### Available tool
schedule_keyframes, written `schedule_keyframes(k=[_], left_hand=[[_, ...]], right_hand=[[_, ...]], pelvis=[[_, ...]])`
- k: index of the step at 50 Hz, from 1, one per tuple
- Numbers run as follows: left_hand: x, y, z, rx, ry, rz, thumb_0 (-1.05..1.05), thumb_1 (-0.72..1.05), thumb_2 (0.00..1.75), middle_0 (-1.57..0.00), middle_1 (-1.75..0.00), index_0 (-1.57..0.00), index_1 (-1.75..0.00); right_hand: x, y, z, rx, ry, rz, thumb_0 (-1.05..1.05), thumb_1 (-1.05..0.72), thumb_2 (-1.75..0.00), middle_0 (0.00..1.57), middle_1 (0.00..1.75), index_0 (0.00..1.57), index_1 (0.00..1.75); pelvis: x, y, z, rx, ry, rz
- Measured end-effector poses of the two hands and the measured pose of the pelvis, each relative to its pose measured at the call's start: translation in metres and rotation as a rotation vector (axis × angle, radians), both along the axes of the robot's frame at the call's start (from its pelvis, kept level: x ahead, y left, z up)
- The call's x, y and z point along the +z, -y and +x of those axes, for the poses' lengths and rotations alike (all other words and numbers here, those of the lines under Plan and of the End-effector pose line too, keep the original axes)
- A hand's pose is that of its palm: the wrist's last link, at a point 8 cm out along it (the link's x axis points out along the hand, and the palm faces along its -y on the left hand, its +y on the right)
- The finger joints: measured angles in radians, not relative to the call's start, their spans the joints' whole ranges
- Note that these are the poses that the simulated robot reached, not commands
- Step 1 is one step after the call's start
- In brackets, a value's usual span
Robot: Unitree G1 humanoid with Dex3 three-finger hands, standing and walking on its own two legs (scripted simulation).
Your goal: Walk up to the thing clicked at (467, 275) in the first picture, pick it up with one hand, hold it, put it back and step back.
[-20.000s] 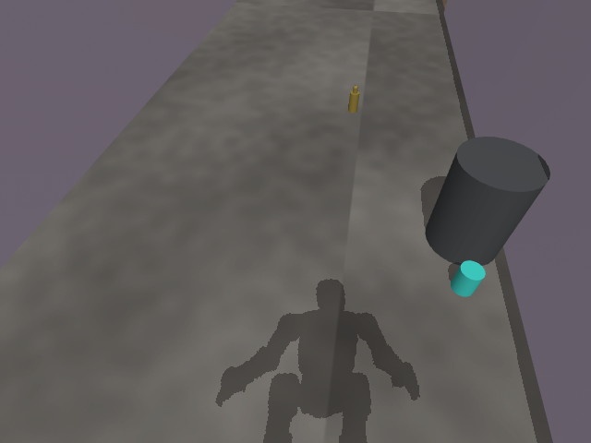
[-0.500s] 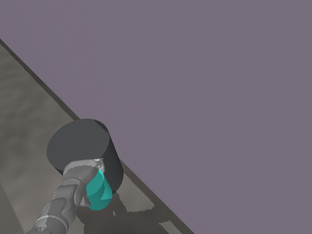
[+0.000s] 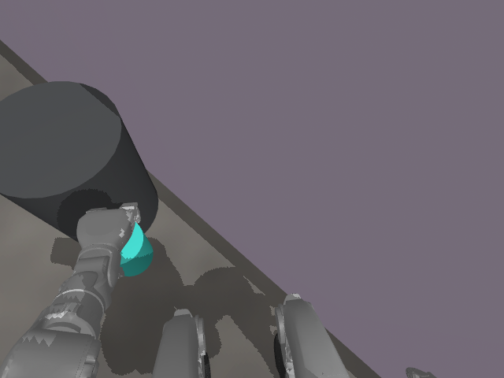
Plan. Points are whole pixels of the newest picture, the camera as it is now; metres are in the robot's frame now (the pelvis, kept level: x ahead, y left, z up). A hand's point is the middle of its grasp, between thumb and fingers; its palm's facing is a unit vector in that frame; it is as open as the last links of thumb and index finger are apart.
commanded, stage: crouch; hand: left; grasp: from above
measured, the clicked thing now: (125, 248) +0.39 +0.21 -0.20
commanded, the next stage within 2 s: lower in 1.12 s
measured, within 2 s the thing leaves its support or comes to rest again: rests again in 1.80 s
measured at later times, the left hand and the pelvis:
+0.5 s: hand (134, 261) +0.39 +0.23 -0.32, palm faces -0.47 -0.01 -0.88, open 11.5 cm; pelvis -0.02 -0.01 -0.15, yaw -1 degrees
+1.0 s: hand (141, 263) +0.40 +0.23 -0.40, palm faces -0.48 -0.02 -0.88, open 11.4 cm; pelvis -0.03 -0.01 -0.21, yaw -2 degrees
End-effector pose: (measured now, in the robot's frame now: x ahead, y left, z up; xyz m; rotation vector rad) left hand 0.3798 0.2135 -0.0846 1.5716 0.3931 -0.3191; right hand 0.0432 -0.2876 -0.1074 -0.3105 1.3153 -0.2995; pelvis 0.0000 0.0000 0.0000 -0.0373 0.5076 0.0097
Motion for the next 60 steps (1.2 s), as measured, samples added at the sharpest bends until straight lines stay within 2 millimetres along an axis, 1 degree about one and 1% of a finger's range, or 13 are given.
schedule_keyframes(k=[3,6,12,17,23,27,32,44,52,60], left_hand=[[-0.028,-0.001,0.006,0.012,-0.009,0.000,-0.01,-0.23,0.76,-0.58,-0.83,-0.50,-0.82],[-0.055,-0.002,0.009,0.017,-0.026,-0.005,-0.01,-0.23,0.75,-0.58,-0.83,-0.50,-0.82],[-0.105,-0.006,0.009,0.009,-0.067,-0.017,-0.01,-0.23,0.75,-0.59,-0.83,-0.50,-0.82],[-0.140,-0.009,0.009,-0.002,-0.065,-0.031,-0.01,-0.24,0.76,-0.59,-0.83,-0.50,-0.82],[-0.172,-0.013,0.014,0.008,-0.041,-0.035,-0.01,-0.25,0.78,-0.59,-0.84,-0.50,-0.83],[-0.189,-0.015,0.020,0.017,-0.027,-0.029,-0.01,-0.26,0.79,-0.59,-0.84,-0.51,-0.83],[-0.205,-0.017,0.026,0.032,-0.021,-0.027,-0.01,-0.25,0.79,-0.59,-0.83,-0.51,-0.82],[-0.240,-0.017,0.027,0.026,-0.053,-0.032,-0.01,-0.24,0.75,-0.60,-0.82,-0.52,-0.81],[-0.258,-0.017,0.029,0.018,-0.046,-0.035,-0.01,-0.23,0.71,-0.62,-0.79,-0.53,-0.79],[-0.270,-0.020,0.032,0.023,-0.038,-0.031,0.00,-0.22,0.70,-0.63,-0.77,-0.55,-0.77]], right_hand=[[-0.027,-0.006,-0.008,-0.005,-0.027,0.014,0.01,-0.90,-0.89,0.20,0.30,0.20,0.30],[-0.052,-0.013,-0.011,-0.003,-0.041,0.036,0.01,-0.90,-0.89,0.20,0.30,0.20,0.30],[-0.096,-0.023,-0.006,0.032,-0.045,0.078,0.01,-0.90,-0.89,0.20,0.30,0.20,0.30],[-0.124,-0.022,0.003,0.083,-0.041,0.092,0.01,-0.91,-0.89,0.20,0.30,0.20,0.30],[-0.147,-0.012,0.011,0.136,-0.036,0.076,0.01,-0.91,-0.90,0.20,0.30,0.20,0.30],[-0.157,-0.004,0.011,0.150,-0.035,0.055,0.01,-0.91,-0.90,0.20,0.30,0.20,0.30],[-0.167,0.002,0.004,0.145,-0.044,0.043,0.01,-0.92,-0.90,0.20,0.30,0.20,0.30],[-0.193,0.001,-0.029,0.115,-0.103,0.060,0.01,-0.92,-0.90,0.20,0.30,0.20,0.30],[-0.211,-0.002,-0.046,0.104,-0.133,0.072,0.01,-0.92,-0.90,0.20,0.30,0.20,0.30],[-0.224,-0.004,-0.049,0.109,-0.139,0.074,0.01,-0.92,-0.90,0.20,0.30,0.20,0.30]], pelvis=[[-0.023,0.000,-0.003,0.000,-0.039,-0.004],[-0.044,-0.001,-0.006,0.001,-0.072,-0.008],[-0.083,0.001,-0.009,0.007,-0.124,-0.015],[-0.110,0.003,-0.011,0.013,-0.149,-0.021],[-0.137,0.008,-0.016,0.011,-0.157,-0.028],[-0.153,0.009,-0.019,0.008,-0.159,-0.034],[-0.168,0.009,-0.023,0.003,-0.156,-0.038],[-0.198,0.008,-0.031,-0.005,-0.143,-0.044],[-0.217,0.008,-0.036,-0.009,-0.135,-0.045],[-0.230,0.008,-0.037,-0.011,-0.131,-0.049]])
